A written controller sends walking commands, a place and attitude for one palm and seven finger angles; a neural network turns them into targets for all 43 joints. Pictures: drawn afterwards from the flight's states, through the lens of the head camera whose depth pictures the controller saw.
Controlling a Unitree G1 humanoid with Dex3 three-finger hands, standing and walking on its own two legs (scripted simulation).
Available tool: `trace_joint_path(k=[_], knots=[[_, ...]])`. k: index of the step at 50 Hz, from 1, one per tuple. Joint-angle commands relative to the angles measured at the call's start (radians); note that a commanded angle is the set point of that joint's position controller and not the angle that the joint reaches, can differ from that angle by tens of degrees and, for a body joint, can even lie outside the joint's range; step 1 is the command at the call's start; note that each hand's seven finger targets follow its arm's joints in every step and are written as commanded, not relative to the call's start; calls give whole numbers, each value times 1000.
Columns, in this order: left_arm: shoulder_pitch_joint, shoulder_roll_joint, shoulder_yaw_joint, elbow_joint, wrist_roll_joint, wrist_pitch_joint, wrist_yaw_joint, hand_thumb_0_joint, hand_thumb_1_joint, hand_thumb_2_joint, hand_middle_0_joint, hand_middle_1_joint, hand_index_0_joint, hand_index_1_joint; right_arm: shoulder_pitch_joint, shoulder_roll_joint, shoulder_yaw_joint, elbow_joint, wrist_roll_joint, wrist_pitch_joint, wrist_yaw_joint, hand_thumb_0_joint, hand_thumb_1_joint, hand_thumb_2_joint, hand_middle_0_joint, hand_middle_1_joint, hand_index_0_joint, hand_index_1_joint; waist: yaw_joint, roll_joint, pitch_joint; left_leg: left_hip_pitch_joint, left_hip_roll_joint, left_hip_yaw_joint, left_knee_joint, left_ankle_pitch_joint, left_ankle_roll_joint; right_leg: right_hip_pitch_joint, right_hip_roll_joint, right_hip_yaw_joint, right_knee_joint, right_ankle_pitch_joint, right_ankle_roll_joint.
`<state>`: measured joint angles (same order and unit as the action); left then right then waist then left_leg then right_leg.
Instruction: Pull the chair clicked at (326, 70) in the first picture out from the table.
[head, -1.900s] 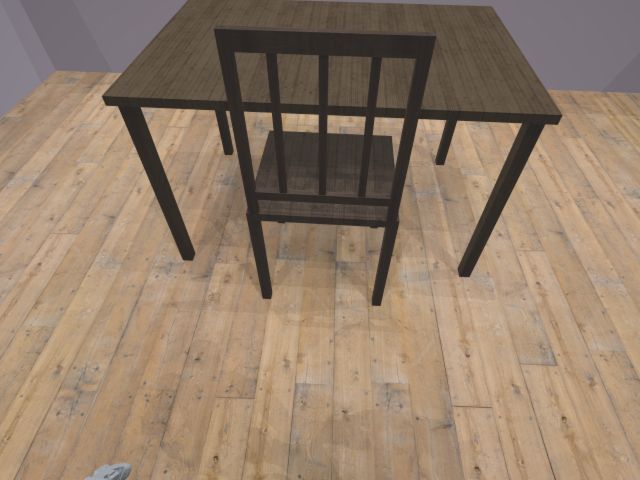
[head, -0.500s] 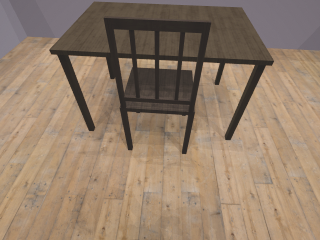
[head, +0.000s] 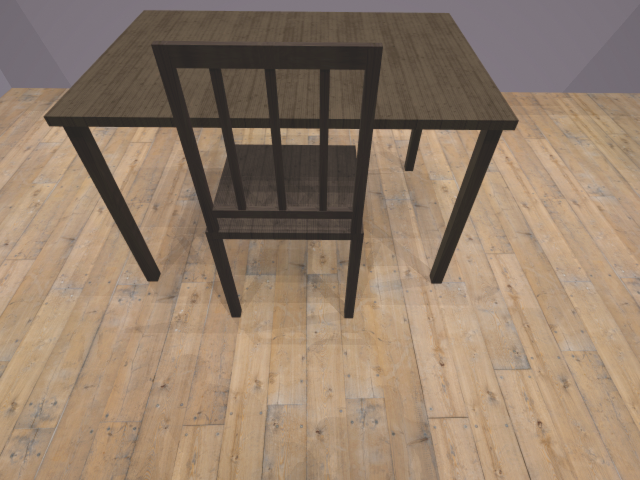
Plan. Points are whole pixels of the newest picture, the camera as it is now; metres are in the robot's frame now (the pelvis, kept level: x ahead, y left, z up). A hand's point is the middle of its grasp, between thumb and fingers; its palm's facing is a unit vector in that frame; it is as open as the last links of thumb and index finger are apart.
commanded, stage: take the last steps up to it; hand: left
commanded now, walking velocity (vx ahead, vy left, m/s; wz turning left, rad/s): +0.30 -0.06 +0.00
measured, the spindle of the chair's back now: (277, 148) +0.80 +0.14 -0.04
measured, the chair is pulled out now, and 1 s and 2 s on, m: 0.00 0.00 0.00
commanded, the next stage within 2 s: come to a stop and stand still in 0.76 s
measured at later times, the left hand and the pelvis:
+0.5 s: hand out of the picture +0.10 +0.17 -0.18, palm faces +0.09 -0.99 -0.13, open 7.4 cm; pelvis +0.19 +0.02 -0.01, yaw -1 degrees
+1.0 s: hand (258, 308) +0.45 +0.14 -0.17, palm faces -0.04 -0.98 -0.18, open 7.4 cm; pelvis +0.37 -0.02 +0.00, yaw +0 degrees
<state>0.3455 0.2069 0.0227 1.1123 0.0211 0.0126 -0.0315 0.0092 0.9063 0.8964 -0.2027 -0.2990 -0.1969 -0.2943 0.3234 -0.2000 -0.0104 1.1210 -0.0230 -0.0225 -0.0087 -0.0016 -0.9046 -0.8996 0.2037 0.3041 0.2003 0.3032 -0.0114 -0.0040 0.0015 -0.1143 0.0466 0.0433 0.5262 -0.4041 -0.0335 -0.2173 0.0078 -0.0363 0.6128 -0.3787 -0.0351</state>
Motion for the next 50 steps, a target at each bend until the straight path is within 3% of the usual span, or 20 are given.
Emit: trace_joint_path(k=[1,3,5,8,15,18,19,20,21,22,24,27,29,40,44,45,46,47,48,50], knots=[[335,222,64,33,-3,-69,39,0,900,900,-200,-300,-200,-300,-152,-78,-22,-123,10,-37,-9,0,-900,-900,200,300,200,300,155,-301,49,-566,-29,65,501,-177,52,370,-360,514,-353,374,-143],[331,140,42,52,-2,-77,56,0,900,900,-200,-300,-200,-300,-168,-80,-36,-118,7,-39,-10,0,-900,-900,200,300,200,300,117,-144,92,-643,24,-27,685,-106,60,366,-341,409,-304,707,-179],[272,97,31,28,-2,-79,61,0,900,900,-200,-300,-200,-300,-168,-52,-40,-102,6,-34,0,0,-900,-900,200,300,200,300,83,1,88,-637,55,0,699,-20,50,338,-292,286,-299,669,-177],[230,49,18,18,6,-91,65,0,900,900,-200,-300,-200,-300,-155,-16,-42,-103,2,-16,11,0,-900,-900,200,300,200,300,31,-68,121,-598,51,42,632,71,35,225,-237,178,-360,659,-149],[231,44,19,44,6,-95,75,0,900,900,-200,-300,-200,-300,-208,14,-35,-139,11,-27,23,0,-900,-900,200,300,200,300,9,-125,118,-388,-9,123,253,172,81,194,-189,77,-340,886,-119],[205,61,29,44,-1,-96,70,0,900,900,-200,-300,-200,-300,12,-16,-49,-75,5,-40,1,0,-900,-900,200,300,200,300,-90,-110,25,-66,-80,135,103,256,127,135,-155,24,-62,1028,-84],[206,51,31,37,-7,-97,66,0,900,900,-200,-300,-200,-300,149,-62,-61,-39,-2,-42,-9,0,-900,-900,200,300,200,300,-144,-67,-56,121,-24,48,51,303,159,39,-129,17,160,886,-63],[254,1,29,18,-19,-94,57,0,900,900,-200,-300,-200,-300,243,-163,-87,-28,-18,-44,-19,0,-900,-900,200,300,200,300,-149,129,-170,311,247,-341,-22,328,275,-178,-4,-35,497,357,-22],[248,-21,24,-15,-25,-96,52,0,900,900,-200,-300,-200,-300,250,-210,-91,-34,-1,-39,-23,0,-900,-900,200,300,200,300,-103,196,-203,304,429,-654,-228,313,372,-311,57,27,760,-148,-21],[193,-1,29,-28,-11,-85,54,0,900,900,-200,-300,-200,-300,134,-193,-87,-54,14,-31,-23,0,-900,-900,200,300,200,300,-68,70,-67,129,443,-637,-301,57,394,-355,-24,80,819,-140,-32],[135,-31,31,-28,8,-68,40,0,900,900,-200,-300,-200,-300,-20,-60,-55,-91,7,-43,-24,0,-900,-900,200,300,200,300,4,38,138,-190,322,-441,-374,-90,283,-364,-91,75,771,33,-15],[191,-70,27,-25,18,-37,29,0,900,900,-200,-300,-200,-300,-49,-13,-36,-88,6,-67,-18,0,-900,-900,200,300,200,300,68,63,126,-310,214,-179,-367,117,221,-268,-121,52,625,122,14],[169,-70,31,-45,17,-28,26,0,900,900,-200,-300,-200,-300,-35,-20,-43,-99,7,-74,-15,0,-900,-900,200,300,200,300,65,87,101,-288,187,-104,-369,216,223,-273,-128,33,535,167,33],[-164,-11,30,-144,4,-38,20,0,900,900,-200,-300,-200,-300,132,-73,-43,-45,-3,-58,-25,0,-900,-900,200,300,200,300,-39,84,89,41,214,-71,-264,625,227,-332,-98,-29,80,179,30],[-101,-9,26,-113,4,-55,28,0,900,900,-200,-300,-200,-300,139,-70,-38,-21,-3,-42,-30,0,-900,-900,200,300,200,300,-9,104,21,67,172,-21,-87,772,167,-108,-26,-84,-93,220,7],[-17,26,30,-84,4,-66,36,0,900,900,-200,-300,-200,-300,134,-53,-29,-14,6,-41,-30,0,-900,-900,200,300,200,300,33,43,-25,-9,140,-12,27,730,125,69,-44,-51,-182,401,12],[78,84,44,-54,5,-81,52,0,900,900,-200,-300,-200,-300,145,-14,-22,-23,16,-44,-30,0,-900,-900,200,300,200,300,58,-67,-135,-184,78,13,167,509,64,319,-196,126,-119,900,-29],[113,145,49,-37,-3,-84,61,0,900,900,-200,-300,-200,-300,184,6,-21,-27,30,-38,-32,0,-900,-900,200,300,200,300,41,-139,-237,-237,-17,37,310,-75,17,417,-413,273,-102,1375,-149],[85,167,42,-44,-8,-73,66,0,900,900,-200,-300,-200,-300,176,-10,-31,-24,35,-25,-44,0,-900,-900,200,300,200,300,32,-89,-233,-215,-20,-27,395,-229,17,346,-462,236,-123,1489,-217],[-9,134,47,-64,-1,-51,82,0,900,900,-200,-300,-200,-300,100,14,-38,-40,36,13,-47,0,-900,-900,200,300,200,300,30,-169,-120,-253,-5,-44,491,-238,10,183,-427,213,-148,1359,-232]])
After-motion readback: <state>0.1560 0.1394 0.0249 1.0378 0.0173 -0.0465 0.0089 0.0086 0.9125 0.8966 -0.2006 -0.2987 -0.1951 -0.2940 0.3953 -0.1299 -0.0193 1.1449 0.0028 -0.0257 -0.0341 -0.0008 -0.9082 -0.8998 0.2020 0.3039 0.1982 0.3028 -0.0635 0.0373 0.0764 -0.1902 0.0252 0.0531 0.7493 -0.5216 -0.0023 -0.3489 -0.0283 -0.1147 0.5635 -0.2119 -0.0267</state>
